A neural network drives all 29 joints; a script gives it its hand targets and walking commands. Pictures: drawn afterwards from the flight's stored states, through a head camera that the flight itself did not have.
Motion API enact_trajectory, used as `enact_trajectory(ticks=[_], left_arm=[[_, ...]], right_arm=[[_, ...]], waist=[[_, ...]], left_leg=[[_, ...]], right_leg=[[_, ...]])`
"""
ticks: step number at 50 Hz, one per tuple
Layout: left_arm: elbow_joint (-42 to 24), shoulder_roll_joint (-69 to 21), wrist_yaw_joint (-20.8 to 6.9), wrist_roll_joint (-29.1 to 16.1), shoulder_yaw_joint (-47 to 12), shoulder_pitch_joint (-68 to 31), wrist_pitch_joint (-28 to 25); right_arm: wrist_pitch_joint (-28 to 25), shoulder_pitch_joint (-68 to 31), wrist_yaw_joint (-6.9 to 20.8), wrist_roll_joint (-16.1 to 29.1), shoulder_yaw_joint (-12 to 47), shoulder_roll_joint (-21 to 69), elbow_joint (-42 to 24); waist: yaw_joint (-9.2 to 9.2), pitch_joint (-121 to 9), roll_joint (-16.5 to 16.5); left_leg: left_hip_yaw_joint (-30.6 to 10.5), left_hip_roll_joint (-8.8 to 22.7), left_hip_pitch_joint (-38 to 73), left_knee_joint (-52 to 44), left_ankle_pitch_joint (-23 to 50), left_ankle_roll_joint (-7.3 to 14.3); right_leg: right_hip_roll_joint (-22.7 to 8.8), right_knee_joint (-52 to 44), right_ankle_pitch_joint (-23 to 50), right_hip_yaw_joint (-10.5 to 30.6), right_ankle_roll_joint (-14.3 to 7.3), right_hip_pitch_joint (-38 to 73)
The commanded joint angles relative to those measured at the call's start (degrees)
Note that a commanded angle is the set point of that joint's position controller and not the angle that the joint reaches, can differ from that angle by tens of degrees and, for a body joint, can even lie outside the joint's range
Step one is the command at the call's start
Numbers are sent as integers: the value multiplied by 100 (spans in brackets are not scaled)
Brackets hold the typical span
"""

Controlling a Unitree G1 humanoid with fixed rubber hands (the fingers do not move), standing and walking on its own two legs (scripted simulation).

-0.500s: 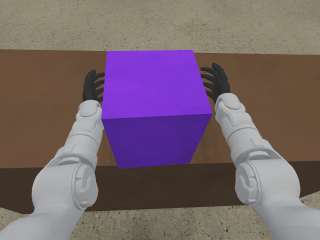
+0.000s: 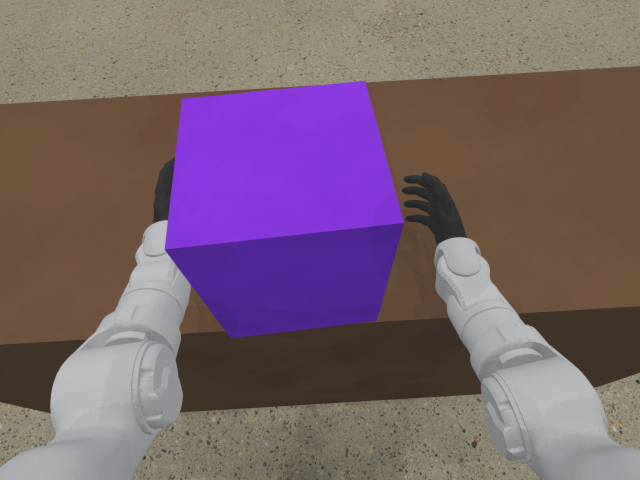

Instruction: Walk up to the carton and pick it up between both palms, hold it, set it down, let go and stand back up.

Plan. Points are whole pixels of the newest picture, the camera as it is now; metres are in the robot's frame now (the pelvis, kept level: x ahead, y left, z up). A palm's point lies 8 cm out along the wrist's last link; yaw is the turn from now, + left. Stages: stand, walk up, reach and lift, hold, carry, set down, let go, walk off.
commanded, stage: set down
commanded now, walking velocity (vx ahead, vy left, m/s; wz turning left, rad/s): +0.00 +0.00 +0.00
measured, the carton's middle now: (290, 223) +0.43 +0.04 +0.05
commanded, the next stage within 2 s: none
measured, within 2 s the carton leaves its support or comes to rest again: neither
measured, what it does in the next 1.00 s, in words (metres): shifts its weight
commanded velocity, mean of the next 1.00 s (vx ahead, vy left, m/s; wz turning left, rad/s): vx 0.00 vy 0.00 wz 0.00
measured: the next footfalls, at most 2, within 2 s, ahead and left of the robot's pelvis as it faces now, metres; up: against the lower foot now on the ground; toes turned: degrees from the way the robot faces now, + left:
none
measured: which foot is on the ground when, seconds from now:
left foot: down 0.00-1.00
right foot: down 0.00-1.00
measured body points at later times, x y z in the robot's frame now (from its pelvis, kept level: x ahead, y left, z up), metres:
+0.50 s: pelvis -0.04 -0.01 +0.00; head +0.07 -0.03 +0.43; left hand +0.33 +0.22 +0.02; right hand +0.34 -0.19 +0.01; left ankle +0.00 +0.15 -0.74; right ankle -0.03 -0.07 -0.74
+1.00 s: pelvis -0.07 +0.03 +0.00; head -0.03 +0.07 +0.45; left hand +0.27 +0.25 +0.05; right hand +0.30 -0.16 +0.06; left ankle +0.00 +0.15 -0.74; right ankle -0.03 -0.07 -0.74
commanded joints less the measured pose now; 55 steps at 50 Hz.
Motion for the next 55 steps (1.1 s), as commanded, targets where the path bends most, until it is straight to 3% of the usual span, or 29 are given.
enact_trajectory(ticks=[1, 2, 3, 4, 5, 6, 7, 8, 9, 10, 11, 12, 13, 14, 15, 16, 17, 18, 19, 21, 23, 24, 31, 32, 34, 43, 47, 49, 55], left_arm=[[-2449, -14, -19, -880, -1074, -1127, -22], [-2606, 196, 68, -756, -832, -600, 3], [-2711, 225, -49, -377, -695, 218, 18], [-2144, 585, -214, 44, -56, 529, -52], [-1614, 1010, -301, -86, 65, -90, -113], [-2505, 582, -449, -87, -222, 1397, -74], [-2450, 510, -514, -301, -411, 436, 16], [-3234, 121, -563, -227, -713, 1146, 101], [-3951, -62, -560, -356, -955, 303, 223], [-4552, -369, -432, -860, -1683, -704, 356], [-4392, 267, -312, -839, -876, -139, 458], [-3855, 731, -275, -533, -860, -396, 237], [-5129, 306, -489, -42, -623, 1615, 113], [-4663, 746, -500, -116, -260, 2065, 106], [-5862, 252, -628, -15, -431, 4076, 106], [-5704, 524, -657, -79, -290, 2513, 72], [-6100, 296, -703, -50, -450, 2816, 154], [-5723, 441, -686, -22, -390, 1724, 217], [-6187, 241, -594, -117, -725, 1581, 245], [-6226, 484, -555, -118, -631, 1432, 331], [-6989, 467, -516, -146, -671, 2655, 334], [-6965, 622, -513, -278, -692, 2322, 403], [-5319, 729, -217, -617, -1085, 1339, 1113], [-5205, 837, -120, -685, -1091, 660, 1190], [-5418, 710, 23, -661, -1241, 973, 1411], [-6867, 146, 481, -161, -1656, 2004, 1970], [-7807, -59, 691, -44, -2075, 2590, 2156], [-7935, -182, 661, -22, -2170, 3326, 2290], [-8578, -146, 615, -157, -2246, 4126, 2236]], right_arm=[[-378, -2644, 103, -132, -670, -657, -1268], [-485, -2123, 267, 489, -506, -836, -1853], [-640, -1198, 193, 776, 195, -729, -2464], [-811, -680, 6, 642, 1000, -167, -3355], [-794, -885, -151, 246, 880, -111, -3747], [-854, -97, -204, 480, 1087, -193, -3917], [-790, -1115, -348, 150, 926, -221, -3880], [-818, -460, -324, 15, 697, -305, -3570], [-694, -919, -290, -426, 340, -341, -3128], [-378, -1625, -55, -589, -409, -645, -1938], [-380, -1265, 249, 305, -565, -686, -2626], [-365, -1051, 237, 224, -921, -1374, -3191], [-660, 959, 60, 742, 598, -772, -4739], [-620, 1073, -154, 383, 644, -494, -5166], [-800, 2750, -257, 491, 858, -424, -5642], [-725, 1187, -385, 236, 709, -626, -5772], [-706, 1430, -401, 282, 633, -572, -5712], [-474, 566, -352, 221, 385, -693, -5199], [-265, 189, -214, 437, 163, -986, -5132], [-53, 201, -104, 601, 84, -1161, -5257], [-58, 1283, -98, 907, 182, -1048, -5906], [10, 987, -136, 909, 176, -1051, -6122], [1070, 222, 236, 1070, -329, -1439, -4896], [1272, -375, 293, 1028, -451, -1448, -4794], [1470, 8, 408, 992, -669, -1520, -4550], [1851, 1426, 884, 1071, -864, -1536, -3828], [1750, 1828, 1121, 1122, -1286, -1803, -4094], [1612, 2368, 1188, 1179, -1393, -1875, -4430], [1169, 2911, 1261, 1129, -1535, -1860, -5947]], waist=[[830, -4575, 793], [1278, -5404, 242], [1017, -5386, -294], [1290, -4964, -1174], [914, -4832, -1659], [597, -5079, -1679], [342, -4363, -1554], [-60, -3944, -919], [-319, -3396, -9], [-340, -3433, 1256], [1317, -4963, 308], [622, -5418, -494], [456, -4807, -1175], [500, -4714, -1457], [97, -5190, -1546], [141, -5086, -1382], [-20, -4882, -1144], [-53, -4482, -903], [-105, -4623, -548], [70, -4456, -671], [219, -4619, -681], [165, -4767, -735], [110, -2829, -943], [128, -2694, -969], [43, -2326, -748], [-136, -1972, 161], [-311, -2116, 1025], [-407, -2042, 858], [-386, -2078, 86]], left_leg=[[-762, 804, 6415, 1921, 7383, 199], [3, 406, 5048, 1989, 6650, -23], [185, -81, 3188, 1799, 5446, -81], [492, -385, -1015, 157, 2613, 449], [256, -90, -3181, -1600, 472, 950], [-106, -15, -1851, -1610, 1718, 852], [-205, -72, -2099, -1685, 1232, 1056], [-656, 107, 74, -1225, 3060, 910], [-1157, 372, 2835, -438, 4685, 815], [-1643, 1101, 7527, 1418, 7867, 362], [7, 621, 6393, 1498, 7041, 18], [493, -115, 3428, 1529, 4370, 31], [196, -352, 1898, 709, 3933, 82], [53, -306, -1642, -1253, 1105, 772], [-283, -227, -774, -1326, 2271, 669], [-209, -327, -1022, -1444, 1644, 634], [-326, -312, -336, -1270, 2168, 687], [-197, -325, -288, -1301, 1708, 732], [-318, -173, 927, -909, 2278, 518], [-110, -266, 1238, -421, 1864, 392], [-103, -298, 1688, -178, 2172, 251], [-84, -326, 1594, -122, 1908, 272], [-80, -267, 1838, 202, 653, 322], [-59, -263, 1766, 159, 260, 348], [-89, -233, 2112, 115, 38, 278], [-609, -156, 3941, 389, -610, 56], [-872, 171, 3777, -102, -1040, -96], [-914, 143, 4047, -32, -617, -95], [-854, 51, 4065, 60, -384, 114]], right_leg=[[-177, -1365, 1642, -145, -556, -4786], [65, -1987, 3120, 276, -1382, -2277], [-82, -870, 6943, 238, -545, 907], [-856, 562, 9712, 702, 639, 4733], [-1434, 1051, 10556, 841, 1472, 5863], [-1311, 983, 11240, 683, 1741, 6165], [-1338, 1231, 10819, 626, 1848, 5132], [-1037, 1309, 9893, 305, 1900, 3204], [-806, 1201, 6538, -43, 1918, -1013], [-385, -316, 1574, -446, 644, -6436], [-11, -3113, 1796, 675, -2199, -3559], [80, -1966, 4604, 479, -1424, 436], [-356, -180, 8897, 362, 539, 4001], [-1347, 605, 9717, 890, 1481, 5713], [-1325, 649, 10651, 857, 1849, 6407], [-1420, 499, 9938, 828, 1936, 5654], [-1233, 607, 9833, 810, 1909, 5274], [-1201, 492, 8507, 860, 1772, 4648], [-910, 369, 7550, 682, 1589, 3959], [-815, 52, 6033, 794, 1319, 4187], [-726, -105, 5734, 764, 1212, 4656], [-740, -95, 5554, 791, 1226, 4611], [-588, -739, 149, 926, 656, 3028], [-571, -807, -608, 911, 591, 2711], [-447, -942, -1112, 822, 449, 2449], [-457, -994, -1243, 631, -90, 942], [-47, -548, 111, 159, 1, 1507], [-46, -625, 558, 167, 4, 1566], [-169, -778, 424, 251, 110, 1636]])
